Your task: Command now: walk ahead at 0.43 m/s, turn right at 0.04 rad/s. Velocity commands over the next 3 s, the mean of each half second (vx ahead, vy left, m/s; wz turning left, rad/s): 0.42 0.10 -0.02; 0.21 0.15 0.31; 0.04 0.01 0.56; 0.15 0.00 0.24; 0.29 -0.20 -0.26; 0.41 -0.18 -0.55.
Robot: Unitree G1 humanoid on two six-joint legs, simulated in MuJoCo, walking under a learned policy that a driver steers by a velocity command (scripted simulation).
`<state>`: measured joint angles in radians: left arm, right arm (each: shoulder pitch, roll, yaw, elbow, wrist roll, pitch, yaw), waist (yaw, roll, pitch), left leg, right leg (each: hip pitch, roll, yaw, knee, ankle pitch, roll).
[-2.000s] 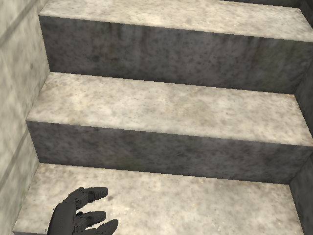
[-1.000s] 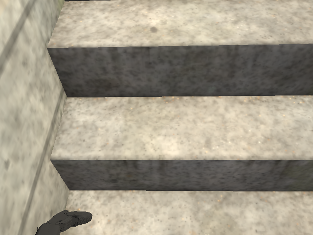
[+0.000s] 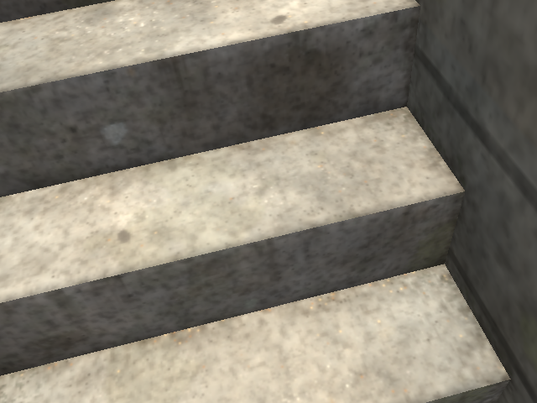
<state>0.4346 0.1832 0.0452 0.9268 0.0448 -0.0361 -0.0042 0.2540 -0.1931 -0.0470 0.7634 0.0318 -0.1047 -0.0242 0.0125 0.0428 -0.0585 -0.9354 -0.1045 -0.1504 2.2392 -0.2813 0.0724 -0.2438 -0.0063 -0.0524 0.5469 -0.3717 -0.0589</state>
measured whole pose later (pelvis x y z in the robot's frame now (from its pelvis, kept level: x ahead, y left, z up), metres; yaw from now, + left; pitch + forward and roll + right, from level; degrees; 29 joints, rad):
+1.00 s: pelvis +0.31 -0.01 +0.40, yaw +7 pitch -6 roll +2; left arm 0.36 0.28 0.06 0.78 0.04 0.06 0.10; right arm 0.22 -0.21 -0.02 0.66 0.01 0.11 -0.06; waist -0.06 0.02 0.07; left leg -0.76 0.05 -0.12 1.55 -0.11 -0.09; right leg -0.24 -0.32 -0.22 0.64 -0.27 0.09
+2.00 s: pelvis +0.40 +0.13 +0.41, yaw +32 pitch +3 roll -2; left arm 0.47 0.22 0.06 0.80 -0.01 0.02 0.06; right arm 0.19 -0.17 0.02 0.64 0.01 -0.03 -0.02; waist 0.10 -0.01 -0.05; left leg -0.35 0.04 0.05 0.63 -0.34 0.03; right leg -0.12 -0.03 -0.02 0.37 -0.31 -0.06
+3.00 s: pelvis +0.61 +0.24 +0.57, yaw +5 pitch +0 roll +5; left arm 0.20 0.23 0.01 0.56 -0.06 -0.03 -0.01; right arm 0.43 -0.24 -0.08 0.89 -0.01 -0.03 -0.07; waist -0.04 -0.10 0.01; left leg -0.27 0.04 0.19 0.83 -0.56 -0.02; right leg -0.98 0.11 0.15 2.42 -0.47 0.01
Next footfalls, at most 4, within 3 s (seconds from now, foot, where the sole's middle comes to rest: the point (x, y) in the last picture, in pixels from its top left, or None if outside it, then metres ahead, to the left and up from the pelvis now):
0.22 left None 0.16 0.05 -0.57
0.64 right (438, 373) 0.41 -0.21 -0.36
1.12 left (195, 400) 0.38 0.19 -0.36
1.58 right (322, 351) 0.46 -0.02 -0.36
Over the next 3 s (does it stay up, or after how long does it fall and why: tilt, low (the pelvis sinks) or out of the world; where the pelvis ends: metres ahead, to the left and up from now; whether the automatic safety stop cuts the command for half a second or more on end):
stays up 0.61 0.24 0.57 its command is cut before an obstacle after 2.0 s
